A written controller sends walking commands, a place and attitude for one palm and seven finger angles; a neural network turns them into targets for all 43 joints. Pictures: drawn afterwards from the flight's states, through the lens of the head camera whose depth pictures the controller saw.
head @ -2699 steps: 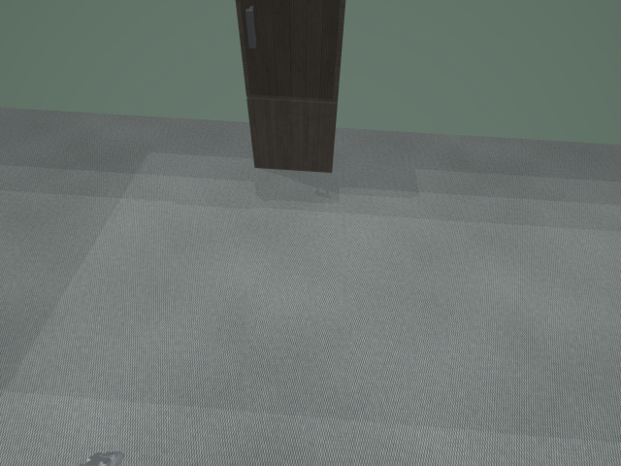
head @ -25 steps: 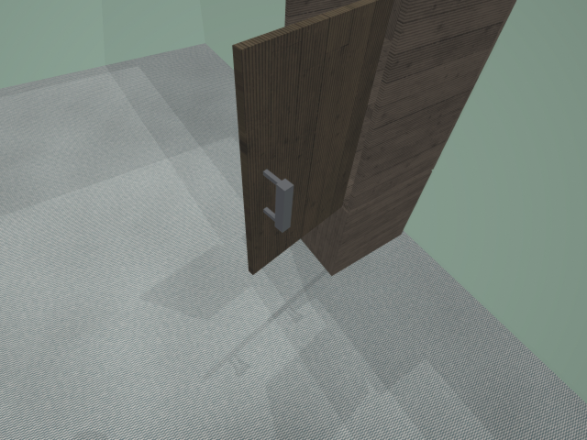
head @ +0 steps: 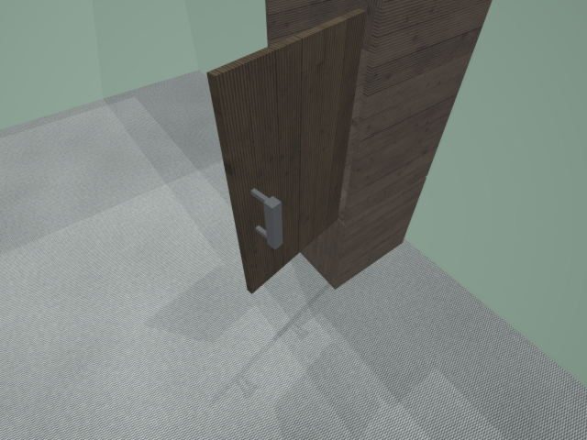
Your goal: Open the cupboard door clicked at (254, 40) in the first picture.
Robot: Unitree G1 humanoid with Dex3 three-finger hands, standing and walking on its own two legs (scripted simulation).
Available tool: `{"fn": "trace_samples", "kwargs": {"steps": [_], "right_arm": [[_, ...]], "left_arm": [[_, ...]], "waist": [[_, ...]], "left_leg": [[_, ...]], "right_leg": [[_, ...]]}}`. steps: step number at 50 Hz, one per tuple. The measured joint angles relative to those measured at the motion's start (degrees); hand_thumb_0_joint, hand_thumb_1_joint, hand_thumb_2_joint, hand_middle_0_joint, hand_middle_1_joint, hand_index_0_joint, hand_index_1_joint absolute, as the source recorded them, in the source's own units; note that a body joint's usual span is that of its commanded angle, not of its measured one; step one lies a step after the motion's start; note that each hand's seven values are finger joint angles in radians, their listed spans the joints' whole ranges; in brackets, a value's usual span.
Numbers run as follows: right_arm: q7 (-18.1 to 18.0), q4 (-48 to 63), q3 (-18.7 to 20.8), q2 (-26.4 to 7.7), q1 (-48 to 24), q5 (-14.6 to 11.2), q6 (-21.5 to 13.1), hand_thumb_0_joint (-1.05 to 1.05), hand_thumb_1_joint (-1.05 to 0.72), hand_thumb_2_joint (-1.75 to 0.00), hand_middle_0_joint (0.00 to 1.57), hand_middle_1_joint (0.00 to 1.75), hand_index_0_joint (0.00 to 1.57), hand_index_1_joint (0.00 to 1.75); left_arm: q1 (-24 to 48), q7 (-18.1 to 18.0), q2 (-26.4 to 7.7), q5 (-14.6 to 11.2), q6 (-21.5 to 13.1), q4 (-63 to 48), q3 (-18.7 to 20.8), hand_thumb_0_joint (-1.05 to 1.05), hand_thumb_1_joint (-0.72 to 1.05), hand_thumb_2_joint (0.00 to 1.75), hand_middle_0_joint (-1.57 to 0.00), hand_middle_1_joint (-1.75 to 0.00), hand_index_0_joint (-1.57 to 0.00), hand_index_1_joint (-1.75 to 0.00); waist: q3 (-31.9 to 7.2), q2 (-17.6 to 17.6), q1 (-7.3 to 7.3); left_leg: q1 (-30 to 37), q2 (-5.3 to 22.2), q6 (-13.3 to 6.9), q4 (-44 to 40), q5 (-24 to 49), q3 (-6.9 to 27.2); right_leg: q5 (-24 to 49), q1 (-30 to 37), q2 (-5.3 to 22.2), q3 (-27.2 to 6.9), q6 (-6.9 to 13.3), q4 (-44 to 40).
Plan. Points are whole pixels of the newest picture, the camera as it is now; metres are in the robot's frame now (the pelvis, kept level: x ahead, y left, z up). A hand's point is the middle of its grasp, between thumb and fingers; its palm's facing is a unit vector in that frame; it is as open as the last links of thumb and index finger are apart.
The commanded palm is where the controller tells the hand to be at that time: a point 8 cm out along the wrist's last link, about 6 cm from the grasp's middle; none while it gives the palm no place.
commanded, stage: let the arm hang, fingers relaxed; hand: left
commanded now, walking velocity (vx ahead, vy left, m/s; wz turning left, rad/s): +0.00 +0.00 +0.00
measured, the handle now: (266, 218) +0.54 +0.09 -0.06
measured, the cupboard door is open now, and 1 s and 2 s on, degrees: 100 100 100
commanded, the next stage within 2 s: look to check the result in 0.14 s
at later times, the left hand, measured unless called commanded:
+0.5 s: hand out of the picture +0.01 +0.15 -0.17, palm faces +0.05 -0.98 -0.20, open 7.3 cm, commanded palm none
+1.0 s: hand out of the picture +0.03 +0.15 -0.17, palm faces +0.05 -0.98 -0.21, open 7.3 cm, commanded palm none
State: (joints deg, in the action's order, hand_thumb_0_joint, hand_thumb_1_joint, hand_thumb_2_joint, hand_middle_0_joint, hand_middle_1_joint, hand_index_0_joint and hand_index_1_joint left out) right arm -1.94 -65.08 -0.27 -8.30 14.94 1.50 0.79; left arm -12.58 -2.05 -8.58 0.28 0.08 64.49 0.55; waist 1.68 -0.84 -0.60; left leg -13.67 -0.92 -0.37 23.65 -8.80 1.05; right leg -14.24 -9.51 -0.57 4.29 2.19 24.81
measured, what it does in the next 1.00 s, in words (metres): stands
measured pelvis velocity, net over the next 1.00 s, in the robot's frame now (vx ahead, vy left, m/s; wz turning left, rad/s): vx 0.03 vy -0.03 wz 0.00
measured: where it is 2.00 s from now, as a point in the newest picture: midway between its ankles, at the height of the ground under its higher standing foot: outside the picture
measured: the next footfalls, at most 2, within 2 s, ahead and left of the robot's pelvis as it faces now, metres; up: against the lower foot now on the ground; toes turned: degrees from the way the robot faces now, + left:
none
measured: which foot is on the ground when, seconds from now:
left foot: down 0.00-1.00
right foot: down 0.00-1.00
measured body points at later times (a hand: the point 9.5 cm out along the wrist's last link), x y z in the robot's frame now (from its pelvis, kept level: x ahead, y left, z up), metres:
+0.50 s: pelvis +0.02 -0.02 +0.00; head +0.04 -0.03 +0.45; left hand +0.00 +0.20 -0.16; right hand +0.02 -0.23 -0.17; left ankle +0.04 +0.12 -0.74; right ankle -0.01 -0.09 -0.74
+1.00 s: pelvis +0.03 -0.03 +0.00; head +0.04 -0.04 +0.45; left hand +0.03 +0.20 -0.16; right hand +0.03 -0.25 -0.16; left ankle +0.04 +0.12 -0.74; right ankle -0.01 -0.09 -0.74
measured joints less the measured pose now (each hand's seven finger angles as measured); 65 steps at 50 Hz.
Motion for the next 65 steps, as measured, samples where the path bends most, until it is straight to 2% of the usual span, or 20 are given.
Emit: {"fn": "trace_samples", "kwargs": {"steps": [31, 65], "right_arm": [[-0.67, -0.44, 0.03, -0.25, -0.78, -0.28, -0.12, 0.01, -0.91, -0.90, 0.20, 0.30, 0.20, 0.30], [-0.57, -0.41, 0.15, -1.84, -0.91, -0.29, -0.23, 0.01, -0.91, -0.90, 0.20, 0.30, 0.20, 0.30]], "left_arm": [[-3.73, 0.02, 0.86, -0.35, -0.35, 1.46, -0.07, 0.00, 0.91, 0.90, -0.20, -0.30, -0.20, -0.30], [-1.88, 0.28, -1.28, -0.37, -0.62, 0.67, 0.42, 0.00, 0.91, 0.90, -0.20, -0.30, -0.20, -0.30]], "waist": [[1.11, 0.03, 0.65], [1.30, -0.01, 0.40]], "left_leg": [[2.58, 1.53, 1.73, -0.44, -1.98, 0.74], [3.88, 2.28, 2.35, -1.27, -2.36, 0.51]], "right_leg": [[-1.20, 3.40, -1.70, 0.52, 1.63, -2.17], [-1.09, 4.82, -2.46, 0.21, 2.21, -3.60]]}}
